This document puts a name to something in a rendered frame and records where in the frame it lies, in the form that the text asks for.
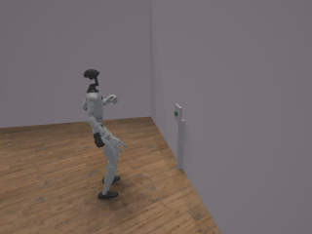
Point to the right robot upper arm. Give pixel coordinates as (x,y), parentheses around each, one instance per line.
(92,104)

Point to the robot torso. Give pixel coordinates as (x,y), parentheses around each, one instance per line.
(99,110)

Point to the right robot foot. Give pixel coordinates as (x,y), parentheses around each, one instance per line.
(108,195)

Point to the left robot hand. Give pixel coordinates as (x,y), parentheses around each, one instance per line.
(112,98)

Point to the panel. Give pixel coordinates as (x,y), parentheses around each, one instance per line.
(180,136)

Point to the robot right forearm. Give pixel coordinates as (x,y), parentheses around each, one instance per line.
(96,126)

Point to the robot left forearm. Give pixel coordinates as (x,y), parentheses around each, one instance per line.
(105,102)

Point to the left robot upper arm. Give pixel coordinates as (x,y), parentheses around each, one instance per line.
(84,105)

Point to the right robot hand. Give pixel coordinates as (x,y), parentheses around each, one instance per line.
(114,141)

